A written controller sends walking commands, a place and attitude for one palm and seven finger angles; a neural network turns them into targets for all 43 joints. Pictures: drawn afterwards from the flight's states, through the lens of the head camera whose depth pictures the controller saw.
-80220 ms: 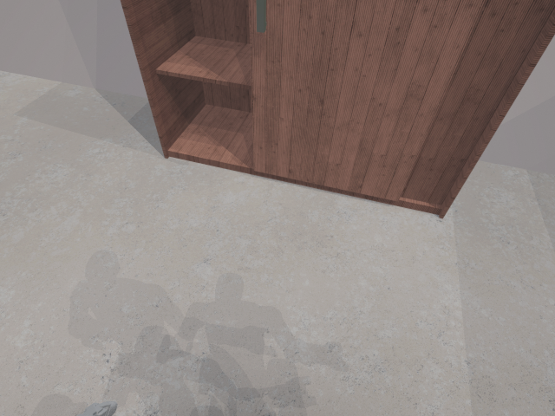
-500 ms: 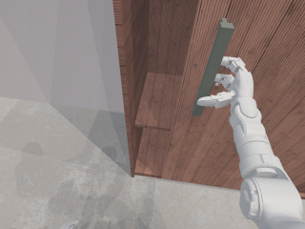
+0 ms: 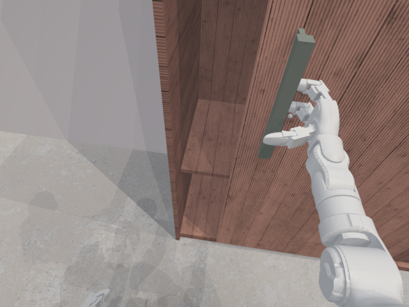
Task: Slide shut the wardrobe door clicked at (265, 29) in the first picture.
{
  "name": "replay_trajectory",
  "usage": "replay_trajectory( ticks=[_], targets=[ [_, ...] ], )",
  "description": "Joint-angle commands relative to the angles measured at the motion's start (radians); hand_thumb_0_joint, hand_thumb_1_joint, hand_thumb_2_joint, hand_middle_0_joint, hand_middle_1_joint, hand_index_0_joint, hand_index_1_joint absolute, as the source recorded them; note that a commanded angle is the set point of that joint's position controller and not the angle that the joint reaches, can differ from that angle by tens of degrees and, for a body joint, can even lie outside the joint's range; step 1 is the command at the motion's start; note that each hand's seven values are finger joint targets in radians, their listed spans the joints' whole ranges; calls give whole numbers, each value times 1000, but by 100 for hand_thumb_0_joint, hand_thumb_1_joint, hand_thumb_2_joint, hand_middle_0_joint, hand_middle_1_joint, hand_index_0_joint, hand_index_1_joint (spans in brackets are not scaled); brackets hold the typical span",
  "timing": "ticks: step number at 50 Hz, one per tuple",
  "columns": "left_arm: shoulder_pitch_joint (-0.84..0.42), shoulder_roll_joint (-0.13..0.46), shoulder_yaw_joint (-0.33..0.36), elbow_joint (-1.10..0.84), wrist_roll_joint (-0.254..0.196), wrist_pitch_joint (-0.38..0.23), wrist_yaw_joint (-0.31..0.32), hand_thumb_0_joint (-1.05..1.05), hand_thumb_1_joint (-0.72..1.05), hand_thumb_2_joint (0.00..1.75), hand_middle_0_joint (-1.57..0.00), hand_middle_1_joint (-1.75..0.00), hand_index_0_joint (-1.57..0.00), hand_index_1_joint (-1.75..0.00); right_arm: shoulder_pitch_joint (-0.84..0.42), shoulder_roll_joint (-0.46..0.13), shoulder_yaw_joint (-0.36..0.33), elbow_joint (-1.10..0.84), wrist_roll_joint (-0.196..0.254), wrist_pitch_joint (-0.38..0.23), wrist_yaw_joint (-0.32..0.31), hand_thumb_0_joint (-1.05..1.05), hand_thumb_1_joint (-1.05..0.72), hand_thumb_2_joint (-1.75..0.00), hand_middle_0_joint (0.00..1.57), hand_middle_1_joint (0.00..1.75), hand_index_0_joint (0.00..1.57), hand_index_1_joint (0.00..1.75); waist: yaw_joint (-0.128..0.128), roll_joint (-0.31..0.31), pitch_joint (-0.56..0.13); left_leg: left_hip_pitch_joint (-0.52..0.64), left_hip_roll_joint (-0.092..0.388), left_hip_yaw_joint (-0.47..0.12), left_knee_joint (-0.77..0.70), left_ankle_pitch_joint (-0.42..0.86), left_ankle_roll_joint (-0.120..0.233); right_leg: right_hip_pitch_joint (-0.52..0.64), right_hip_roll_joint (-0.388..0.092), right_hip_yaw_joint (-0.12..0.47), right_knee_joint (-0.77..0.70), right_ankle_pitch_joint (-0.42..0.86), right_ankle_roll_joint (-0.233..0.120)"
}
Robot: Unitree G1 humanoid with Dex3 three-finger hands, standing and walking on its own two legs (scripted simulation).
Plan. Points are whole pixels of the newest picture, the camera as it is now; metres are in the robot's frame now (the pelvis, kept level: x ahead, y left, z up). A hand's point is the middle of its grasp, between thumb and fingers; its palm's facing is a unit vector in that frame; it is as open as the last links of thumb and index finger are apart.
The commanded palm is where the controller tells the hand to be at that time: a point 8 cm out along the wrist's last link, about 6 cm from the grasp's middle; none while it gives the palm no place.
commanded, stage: move the hooked fingers beside the handle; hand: right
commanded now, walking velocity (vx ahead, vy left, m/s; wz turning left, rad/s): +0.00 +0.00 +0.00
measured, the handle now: (279, 102) +0.50 -0.09 +0.16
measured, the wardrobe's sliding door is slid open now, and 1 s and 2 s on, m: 0.18 0.18 0.18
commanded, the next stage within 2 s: none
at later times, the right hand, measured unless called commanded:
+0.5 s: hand (299, 121) +0.44 -0.12 +0.17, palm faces +0.04 +1.00 +0.00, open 14.0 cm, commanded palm +0.41 -0.17 +0.16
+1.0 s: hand (313, 125) +0.43 -0.14 +0.16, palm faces +0.06 +1.00 +0.00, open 14.0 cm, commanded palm +0.40 -0.19 +0.16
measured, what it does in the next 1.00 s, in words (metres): stands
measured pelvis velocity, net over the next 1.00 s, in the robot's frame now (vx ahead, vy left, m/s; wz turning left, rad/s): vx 0.01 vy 0.00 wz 0.00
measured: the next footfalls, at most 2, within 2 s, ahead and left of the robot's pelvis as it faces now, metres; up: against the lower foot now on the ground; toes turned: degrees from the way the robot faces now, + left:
none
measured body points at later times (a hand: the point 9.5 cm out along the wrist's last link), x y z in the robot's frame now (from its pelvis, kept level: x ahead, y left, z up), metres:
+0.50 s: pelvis +0.01 +0.01 +0.00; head +0.02 +0.03 +0.45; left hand +0.11 +0.26 -0.12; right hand +0.43 -0.17 +0.17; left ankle -0.04 +0.11 -0.73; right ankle +0.02 -0.12 -0.73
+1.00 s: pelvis +0.01 +0.00 +0.00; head +0.02 +0.02 +0.45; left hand +0.11 +0.25 -0.11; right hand +0.42 -0.20 +0.17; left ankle -0.04 +0.11 -0.73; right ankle +0.02 -0.12 -0.73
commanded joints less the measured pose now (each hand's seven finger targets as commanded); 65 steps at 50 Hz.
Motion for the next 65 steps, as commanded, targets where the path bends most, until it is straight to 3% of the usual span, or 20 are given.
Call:
replay_trajectory(
  ticks=[1,8,11,15,17,18,20,24,25,27,28,31,34,38,43,45,52,58,60,65],
  targets=[
    [-5,127,38,-122,-4,-34,16,0,90,90,-20,-30,-20,-30,-462,-201,-52,-244,-1,-51,-2,0,50,-30,30,120,30,120,-8,73,-300,-14,-22,3,-76,377,-11,260,30,16,-29,235,-34],
    [-17,123,45,-139,-8,-29,14,0,90,90,-20,-30,-20,-30,-415,-154,-19,-317,14,-41,12,0,50,-30,30,120,30,120,-9,68,-339,0,-26,8,-75,418,-11,308,26,16,-26,287,-31],
    [-16,124,44,-131,-9,-29,15,0,90,90,-20,-30,-20,-30,-420,-148,-6,-316,12,-35,15,0,50,-30,30,120,30,120,1,70,-306,-18,-27,9,-81,409,-12,308,25,20,-25,282,-33],
    [-27,126,43,-135,-7,-24,16,0,90,90,-20,-30,-20,-30,-403,-182,-33,-345,12,-26,12,0,50,-30,30,120,30,120,-12,54,-300,4,-22,4,-86,426,-11,296,30,14,-29,282,-35],
    [-33,127,42,-138,-7,-19,20,0,90,90,-20,-30,-20,-30,-365,-217,-68,-348,16,-19,15,0,50,-30,30,120,30,120,-24,83,-315,33,-21,-1,-84,457,-14,284,33,9,-29,290,-38],
    [-36,125,39,-139,-7,-17,22,0,90,90,-20,-30,-20,-30,-375,-213,-60,-351,18,-17,19,0,50,-30,30,120,30,120,-18,102,-305,44,-19,0,-85,469,-16,277,35,7,-33,288,-38],
    [-44,123,38,-144,-8,-15,23,0,90,90,-20,-30,-20,-30,-376,-203,-44,-373,17,-19,26,0,50,-30,30,120,30,120,-15,60,-296,37,-18,0,-87,455,-14,281,34,6,-35,279,-37],
    [-44,126,36,-141,-10,-10,29,0,90,90,-20,-30,-20,-30,-371,-217,-49,-352,21,-11,39,0,50,-30,30,120,30,120,-11,95,-273,35,-17,-4,-100,438,-15,267,35,9,-34,258,-39],
    [-48,124,35,-144,-12,-10,30,0,90,90,-20,-30,-20,-30,-374,-189,-25,-348,24,-7,46,0,50,-30,30,120,30,120,-5,77,-265,26,-17,-2,-98,432,-15,270,35,9,-39,251,-39],
    [-45,128,37,-141,-13,-11,33,0,90,90,-20,-30,-20,-30,-383,-203,-35,-347,31,-4,53,0,50,-30,30,120,30,120,-2,92,-276,18,-18,-1,-100,430,-17,285,34,13,-36,255,-39],
    [-50,127,38,-144,-14,-11,34,0,90,90,-20,-30,-20,-30,-383,-200,-33,-367,32,-6,56,0,50,-30,30,120,30,120,-9,53,-294,21,-17,-2,-96,439,-14,302,34,13,-35,271,-37],
    [-46,124,38,-142,-14,-16,31,0,90,90,-20,-30,-20,-30,-385,-167,-2,-379,32,-9,60,0,50,-30,30,120,30,120,-1,44,-307,6,-20,7,-91,444,-12,331,32,21,-28,298,-35],
    [-40,132,38,-131,-11,-13,32,0,90,90,-20,-30,-20,-30,-370,-201,-36,-344,34,-3,53,0,50,-30,30,120,30,120,-5,88,-282,7,-20,9,-97,418,-12,303,32,24,-33,276,-36],
    [-54,127,36,-144,-10,-13,31,0,90,90,-20,-30,-20,-30,-350,-211,-48,-377,31,-3,47,0,50,-30,30,120,30,120,-19,56,-310,24,-17,3,-90,446,-13,312,35,19,-33,294,-37],
    [-59,132,33,-153,-10,-4,36,0,90,90,-20,-30,-20,-30,-308,-282,-110,-360,33,-2,50,0,50,-30,30,120,30,120,-32,101,-286,57,-14,-4,-96,449,-17,264,35,9,-43,267,-41],
    [-63,128,30,-156,-11,-1,36,0,90,90,-20,-30,-20,-30,-340,-257,-77,-375,32,-6,61,0,50,-30,30,120,30,120,-21,59,-269,46,-13,-4,-99,428,-14,267,36,10,-44,253,-39],
    [-57,135,37,-157,-17,-9,40,0,90,90,-20,-30,-20,-30,-302,-259,-73,-413,52,-6,103,0,50,-30,30,120,30,120,-20,29,-304,35,-19,2,-99,436,-9,319,30,18,-36,288,-35],
    [-60,138,36,-143,-22,-17,42,0,90,90,-20,-30,-20,-30,-338,-196,-11,-403,59,15,105,0,50,-30,30,120,30,120,4,45,-252,-36,-24,19,-108,354,-9,332,23,41,-44,252,-32],
    [-58,142,36,-141,-17,-19,42,0,90,90,-20,-30,-20,-30,-350,-246,-52,-427,54,13,90,0,50,-30,30,120,30,120,-8,23,-277,-22,-22,16,-105,349,-6,332,25,44,-41,255,-31],
    [-67,139,30,-147,-11,-17,41,0,90,90,-20,-30,-20,-30,-296,-291,-104,-418,50,4,71,0,50,-30,30,120,30,120,-29,72,-285,19,-20,13,-103,361,-9,302,24,38,-49,254,-33]
  ],
)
